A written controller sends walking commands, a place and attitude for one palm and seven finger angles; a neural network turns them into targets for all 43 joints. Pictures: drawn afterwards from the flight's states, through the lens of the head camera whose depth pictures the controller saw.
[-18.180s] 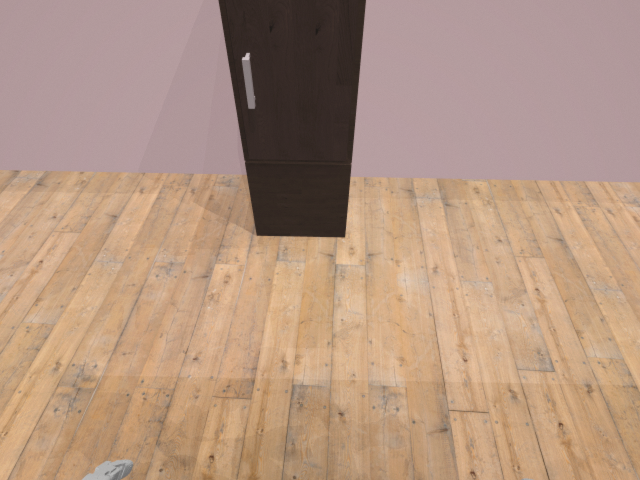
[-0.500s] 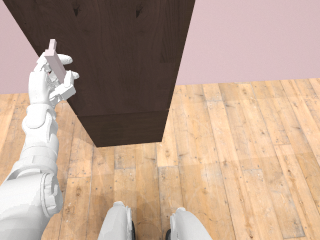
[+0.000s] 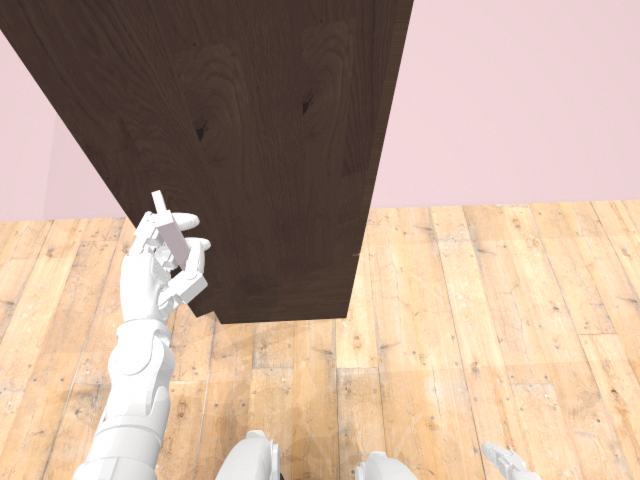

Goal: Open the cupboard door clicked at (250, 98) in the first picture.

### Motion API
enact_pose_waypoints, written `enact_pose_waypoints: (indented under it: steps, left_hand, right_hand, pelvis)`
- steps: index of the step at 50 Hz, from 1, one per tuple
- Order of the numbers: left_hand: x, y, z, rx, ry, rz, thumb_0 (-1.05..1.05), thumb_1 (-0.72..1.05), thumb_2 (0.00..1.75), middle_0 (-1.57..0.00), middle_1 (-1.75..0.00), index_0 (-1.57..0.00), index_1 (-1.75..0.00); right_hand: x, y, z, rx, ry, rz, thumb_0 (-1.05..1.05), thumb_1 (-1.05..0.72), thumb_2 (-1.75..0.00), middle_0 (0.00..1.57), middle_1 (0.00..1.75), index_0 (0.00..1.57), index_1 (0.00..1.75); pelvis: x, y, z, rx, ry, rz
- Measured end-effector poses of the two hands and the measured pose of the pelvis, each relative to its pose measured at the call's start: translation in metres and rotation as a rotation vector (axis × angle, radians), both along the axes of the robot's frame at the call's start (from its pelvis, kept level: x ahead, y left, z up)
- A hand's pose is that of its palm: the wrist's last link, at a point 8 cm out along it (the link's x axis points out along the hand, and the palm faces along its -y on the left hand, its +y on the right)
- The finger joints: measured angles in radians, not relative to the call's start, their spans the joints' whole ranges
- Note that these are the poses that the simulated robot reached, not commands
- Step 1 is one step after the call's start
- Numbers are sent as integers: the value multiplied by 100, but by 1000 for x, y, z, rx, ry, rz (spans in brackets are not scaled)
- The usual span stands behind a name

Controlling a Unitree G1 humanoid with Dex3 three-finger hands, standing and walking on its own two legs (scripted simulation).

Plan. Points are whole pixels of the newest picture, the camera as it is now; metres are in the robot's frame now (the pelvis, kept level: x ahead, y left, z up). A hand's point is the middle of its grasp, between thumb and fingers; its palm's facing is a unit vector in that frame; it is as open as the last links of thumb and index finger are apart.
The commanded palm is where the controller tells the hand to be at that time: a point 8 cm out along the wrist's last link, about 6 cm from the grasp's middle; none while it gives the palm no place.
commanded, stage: pull the door open along its arc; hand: left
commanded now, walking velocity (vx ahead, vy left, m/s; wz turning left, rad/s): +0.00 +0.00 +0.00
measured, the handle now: (177, 240) +0.41 +0.20 +0.03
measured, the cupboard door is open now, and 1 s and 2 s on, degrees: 21 50 54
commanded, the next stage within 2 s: open thumb and fingers to let go in 0.46 s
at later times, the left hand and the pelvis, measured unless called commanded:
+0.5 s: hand (294, 360) +0.25 +0.04 +0.04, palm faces +0.32 -0.95 -0.02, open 6.3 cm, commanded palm +0.20 +0.08 +0.03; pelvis +0.01 -0.04 +0.00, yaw +4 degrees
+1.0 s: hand (289, 354) +0.26 +0.04 +0.03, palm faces +0.44 -0.90 -0.03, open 11.2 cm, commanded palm +0.21 +0.08 +0.03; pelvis +0.00 -0.06 -0.01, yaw +5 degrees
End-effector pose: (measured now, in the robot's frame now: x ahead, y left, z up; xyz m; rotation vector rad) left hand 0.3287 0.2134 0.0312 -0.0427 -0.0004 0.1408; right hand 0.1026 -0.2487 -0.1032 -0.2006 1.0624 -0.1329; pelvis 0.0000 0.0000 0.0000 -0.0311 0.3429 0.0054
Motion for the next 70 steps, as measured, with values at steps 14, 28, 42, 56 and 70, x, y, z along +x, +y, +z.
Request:
enact_pose_waypoints:
  steps: [14,28,42,56,70]
  left_hand:
    - [-77,-85,5,3,35,307,3,70,77,-30,-130,-34,-131]
    - [-114,-133,11,55,90,214,2,71,80,-25,-119,-29,-127]
    - [-110,-130,6,53,80,332,0,40,72,-30,-123,-34,-128]
    - [-112,-127,3,56,68,295,0,-34,37,-28,-115,-30,-117]
    - [-108,-120,2,56,64,231,-1,-50,31,-23,-63,-25,-64]
  right_hand:
    - [83,35,9,95,-216,212,1,-91,-90,20,30,20,30]
    - [95,11,21,102,-320,225,1,-91,-90,20,30,20,30]
    - [78,-21,-6,75,-234,205,1,-91,-90,19,30,20,30]
    - [66,-17,-11,66,-226,179,1,-91,-90,19,30,20,30]
    - [78,17,3,69,-285,199,1,-91,-90,20,30,20,30]
  pelvis:
    - [-1,-18,-4,25,-42,39]
    - [8,-49,-1,47,-72,64]
    - [-1,-66,-7,71,-50,76]
    - [-5,-56,-10,62,-45,64]
    - [-7,-34,-9,36,-50,57]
